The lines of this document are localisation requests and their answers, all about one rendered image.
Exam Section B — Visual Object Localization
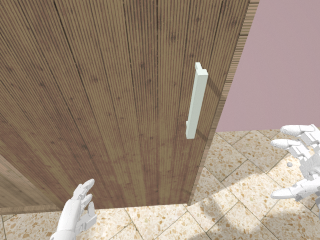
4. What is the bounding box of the right robot hand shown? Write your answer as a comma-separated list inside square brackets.
[270, 124, 320, 202]

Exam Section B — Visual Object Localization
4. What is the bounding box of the left robot forearm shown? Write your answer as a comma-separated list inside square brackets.
[50, 230, 76, 240]

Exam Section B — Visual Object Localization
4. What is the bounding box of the wardrobe door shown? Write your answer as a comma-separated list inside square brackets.
[0, 154, 55, 208]
[0, 0, 249, 211]

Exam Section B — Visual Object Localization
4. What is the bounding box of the handle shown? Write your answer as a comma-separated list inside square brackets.
[186, 62, 208, 139]

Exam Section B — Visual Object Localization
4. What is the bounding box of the left robot hand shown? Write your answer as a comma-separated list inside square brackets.
[56, 179, 97, 236]

